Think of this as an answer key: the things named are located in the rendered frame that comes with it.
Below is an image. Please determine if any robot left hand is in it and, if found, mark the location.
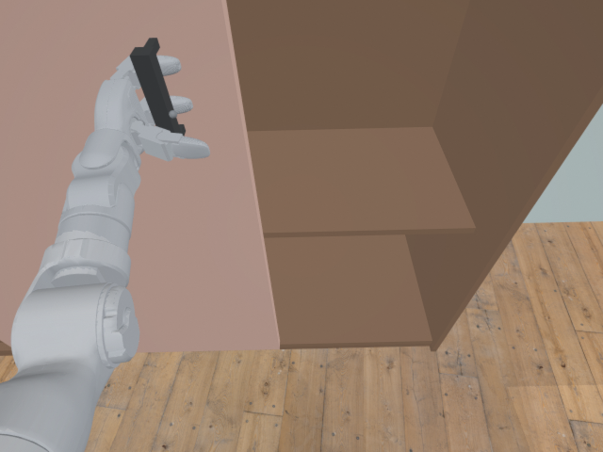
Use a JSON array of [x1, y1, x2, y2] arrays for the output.
[[94, 56, 210, 161]]

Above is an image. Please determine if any handle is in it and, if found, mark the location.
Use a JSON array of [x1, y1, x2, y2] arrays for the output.
[[130, 38, 186, 136]]

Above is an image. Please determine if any left robot upper arm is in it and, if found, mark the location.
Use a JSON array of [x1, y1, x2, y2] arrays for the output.
[[0, 282, 139, 452]]

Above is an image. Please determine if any robot left forearm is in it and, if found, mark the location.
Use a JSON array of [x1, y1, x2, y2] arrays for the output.
[[11, 129, 141, 368]]

